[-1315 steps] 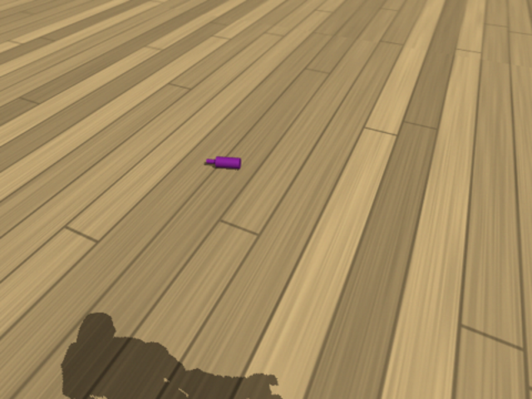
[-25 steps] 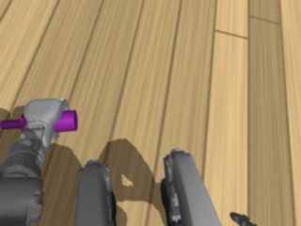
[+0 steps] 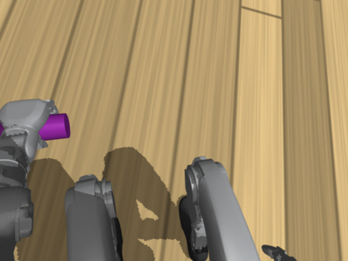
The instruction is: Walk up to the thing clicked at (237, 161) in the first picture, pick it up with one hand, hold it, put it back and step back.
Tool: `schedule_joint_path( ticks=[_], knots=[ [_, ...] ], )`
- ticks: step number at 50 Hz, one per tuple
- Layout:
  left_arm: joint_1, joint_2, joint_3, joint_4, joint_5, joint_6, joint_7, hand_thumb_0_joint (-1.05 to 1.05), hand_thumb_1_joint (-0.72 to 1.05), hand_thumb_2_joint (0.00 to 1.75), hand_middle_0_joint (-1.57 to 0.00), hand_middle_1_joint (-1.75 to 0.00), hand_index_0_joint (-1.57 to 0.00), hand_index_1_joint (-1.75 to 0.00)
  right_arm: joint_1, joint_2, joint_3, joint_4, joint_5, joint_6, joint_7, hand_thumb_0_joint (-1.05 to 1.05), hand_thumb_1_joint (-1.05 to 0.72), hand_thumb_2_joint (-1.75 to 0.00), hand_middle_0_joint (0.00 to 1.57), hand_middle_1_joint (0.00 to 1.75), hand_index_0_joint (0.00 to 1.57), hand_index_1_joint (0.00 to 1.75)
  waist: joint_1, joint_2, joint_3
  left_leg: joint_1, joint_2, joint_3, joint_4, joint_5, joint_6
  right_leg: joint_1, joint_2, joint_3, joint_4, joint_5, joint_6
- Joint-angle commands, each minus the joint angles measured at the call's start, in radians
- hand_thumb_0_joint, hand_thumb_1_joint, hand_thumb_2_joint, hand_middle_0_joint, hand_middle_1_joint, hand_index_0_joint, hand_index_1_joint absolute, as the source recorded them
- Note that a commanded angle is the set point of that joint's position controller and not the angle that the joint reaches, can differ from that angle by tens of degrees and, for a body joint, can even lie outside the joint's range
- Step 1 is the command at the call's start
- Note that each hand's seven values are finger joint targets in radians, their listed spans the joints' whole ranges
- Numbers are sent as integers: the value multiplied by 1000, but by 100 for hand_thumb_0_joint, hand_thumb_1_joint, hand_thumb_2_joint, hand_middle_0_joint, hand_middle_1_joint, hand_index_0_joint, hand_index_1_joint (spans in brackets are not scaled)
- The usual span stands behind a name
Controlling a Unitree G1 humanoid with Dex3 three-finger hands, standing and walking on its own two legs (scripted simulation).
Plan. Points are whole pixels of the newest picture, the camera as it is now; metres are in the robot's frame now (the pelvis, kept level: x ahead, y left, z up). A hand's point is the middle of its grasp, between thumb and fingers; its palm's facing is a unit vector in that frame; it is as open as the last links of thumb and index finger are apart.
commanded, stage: crouch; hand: left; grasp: from above
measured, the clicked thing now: (23, 130) +0.45 +0.31 -0.19
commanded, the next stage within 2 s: lower in 0.30 s
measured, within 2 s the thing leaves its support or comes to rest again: rests again in 1.78 s
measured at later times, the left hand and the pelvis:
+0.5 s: hand (42, 131) +0.46 +0.27 -0.21, palm faces -0.48 -0.05 -0.88, open 9.1 cm; pelvis +0.00 +0.00 -0.04, yaw -1 degrees
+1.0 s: hand (51, 135) +0.46 +0.27 -0.27, palm faces -0.47 -0.06 -0.88, open 9.0 cm; pelvis +0.00 +0.00 -0.07, yaw -3 degrees
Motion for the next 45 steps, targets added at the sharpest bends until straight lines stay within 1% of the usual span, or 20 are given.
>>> schedule_joint_path(
  ticks=[1, 6, 9, 10, 13, 14, 17, 18, 21, 23, 24, 26, 30, 31, 32, 35, 38, 41, 43, 45],
  knots=[
    [-380, 272, 38, -135, 1, -1, 64, 0, 71, 75, -104, -66, -106, -64, 197, -235, -71, -7, -7, -12, -14, 0, -91, -90, 20, 30, 20, 30, -8, 278, -676, 540, -25, 77, -214, 129, 33, 261, 22, -91, -209, 169, -81],
    [-396, 305, 53, -122, -2, -1, 80, 0, 68, 72, -103, -63, -104, -61, 189, -237, -59, 0, -11, -13, -16, 0, -91, -90, 20, 30, 20, 30, -4, 277, -686, 493, -29, 86, -182, 127, 37, 263, 26, -93, -186, 170, -79],
    [-415, 296, 32, -105, 1, 0, 74, 0, 66, 71, -103, -60, -104, -59, 189, -239, -53, 5, -11, -14, -15, 0, -91, -90, 20, 30, 20, 30, -18, 270, -686, 476, -27, 86, -157, 127, 39, 253, 31, -97, -171, 175, -80],
    [-398, 316, 48, -86, 4, 2, 76, 0, 67, 72, -103, -60, -104, -59, 195, -245, -48, 6, -13, -15, -15, 0, -91, -90, 20, 30, 20, 30, -18, 265, -679, 467, -29, 87, -147, 135, 40, 257, 28, -96, -168, 184, -76],
    [-405, 323, 47, -93, -4, 2, 75, 0, 67, 71, -105, -58, -105, -58, 193, -245, -41, 7, -14, -17, -13, 0, -91, -90, 20, 30, 20, 30, -14, 287, -664, 444, -29, 89, -142, 132, 39, 252, 28, -100, -150, 181, -78],
    [-406, 324, 40, -91, -5, 0, 74, 0, 67, 70, -105, -58, -105, -57, 186, -244, -38, 4, -14, -16, -13, 0, -91, -90, 20, 30, 20, 30, -15, 270, -684, 443, -27, 88, -130, 134, 41, 266, 35, -101, -150, 186, -77],
    [-396, 320, 39, -82, -9, 0, 69, 0, 70, 70, -106, -59, -107, -59, 194, -245, -33, 3, -15, -18, -9, 0, -91, -90, 20, 30, 20, 30, -28, 269, -649, 415, -29, 87, -123, 129, 41, 259, 32, -106, -138, 181, -76],
    [-389, 317, 35, -83, -11, 2, 67, 0, 70, 69, -108, -57, -108, -57, 192, -245, -30, 4, -14, -16, -11, 0, -91, -90, 20, 30, 20, 30, -19, 268, -645, 417, -27, 88, -117, 135, 42, 254, 34, -106, -140, 188, -75],
    [-394, 326, 37, -106, -13, -4, 62, 0, 68, 69, -107, -54, -107, -54, 192, -249, -29, 3, -13, -13, -10, 0, -91, -90, 20, 30, 20, 30, -22, 275, -668, 411, -27, 88, -105, 150, 42, 271, 36, -107, -127, 207, -73],
    [-364, 301, 21, -60, -14, 0, 57, 0, 68, 68, -109, -53, -108, -53, 192, -250, -23, 6, -13, -13, -8, 0, -91, -90, 20, 30, 20, 30, -28, 262, -618, 413, -26, 80, -102, 150, 39, 235, 34, -115, -118, 204, -76],
    [-390, 321, 22, -69, -10, -6, 58, 0, 68, 69, -109, -51, -108, -52, 183, -251, -21, 6, -13, -11, -8, 0, -91, -90, 20, 30, 20, 30, -33, 266, -619, 392, -24, 80, -88, 148, 42, 237, 40, -117, -115, 205, -75],
    [-377, 305, 18, -47, -13, -13, 60, 0, 68, 67, -109, -51, -108, -51, 188, -256, -15, 3, -16, -14, -4, 0, -91, -90, 20, 30, 20, 30, -42, 267, -602, 402, -26, 71, -85, 156, 37, 221, 36, -126, -96, 209, -76],
    [-388, 352, 47, -82, 3, -36, 77, 0, 72, 67, -112, -50, -111, -51, 197, -264, -7, 8, -27, -16, 1, 0, -91, -90, 20, 30, 20, 30, -43, 301, -623, 424, -26, 66, -65, 195, 32, 228, 39, -136, -69, 241, -75],
    [-359, 351, 45, -49, 8, -37, 82, 0, 73, 67, -112, -51, -111, -51, 182, -266, -4, 1, -26, -15, 3, 0, -91, -90, 20, 30, 20, 30, -37, 306, -622, 415, -26, 66, -62, 185, 32, 219, 41, -137, -63, 230, -77],
    [-374, 336, 36, -44, 4, -41, 88, 0, 72, 67, -111, -51, -111, -51, 169, -264, -3, -1, -28, -15, 4, 0, -91, -90, 20, 30, 20, 30, -45, 304, -616, 406, -26, 63, -61, 170, 31, 205, 43, -138, -58, 218, -78],
    [-375, 369, 70, -59, 18, -48, 118, 0, 74, 68, -112, -51, -112, -52, 165, -274, 0, -3, -42, -17, 2, 0, -90, -90, 20, 30, 20, 30, -51, 326, -610, 413, -27, 65, -48, 158, 30, 188, 41, -143, -49, 206, -76],
    [-370, 384, 74, -39, 27, -45, 138, 0, 73, 69, -112, -50, -111, -51, 165, -278, 1, -2, -46, -21, 4, 0, -91, -90, 20, 30, 20, 30, -54, 326, -592, 393, -25, 69, -34, 148, 32, 183, 42, -140, -51, 203, -74],
    [-373, 391, 77, -43, 23, -36, 154, 0, 75, 68, -112, -52, -112, -53, 156, -280, 7, -3, -55, -29, 7, 0, -91, -90, 20, 30, 20, 30, -59, 346, -600, 393, -23, 66, -21, 152, 32, 183, 43, -143, -37, 212, -74],
    [-374, 395, 76, -41, 30, -32, 157, 0, 71, 66, -110, -46, -109, -46, 160, -277, 12, 7, -58, -29, 10, 0, -89, -90, 20, 30, 20, 30, -62, 336, -615, 382, -23, 65, -13, 157, 33, 200, 48, -142, -34, 220, -71],
    [-373, 394, 82, -16, 18, -30, 163, 0, 70, 63, -108, -45, -108, -46, 161, -284, 17, 10, -62, -34, 11, 0, -89, -89, 20, 30, 20, 30, -72, 328, -598, 378, -23, 60, 0, 168, 33, 189, 46, -149, -23, 229, -69]
  ],
)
